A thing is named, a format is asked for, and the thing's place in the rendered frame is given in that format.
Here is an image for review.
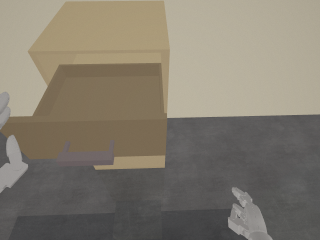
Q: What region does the cabinet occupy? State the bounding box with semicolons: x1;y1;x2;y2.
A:
27;0;170;170

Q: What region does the drawer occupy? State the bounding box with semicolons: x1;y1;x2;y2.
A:
0;63;167;160

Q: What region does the right robot hand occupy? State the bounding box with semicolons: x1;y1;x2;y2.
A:
228;187;268;239

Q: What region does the left robot hand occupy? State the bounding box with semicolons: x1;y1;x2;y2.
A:
0;92;28;193

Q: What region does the handle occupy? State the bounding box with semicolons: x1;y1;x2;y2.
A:
56;140;115;167

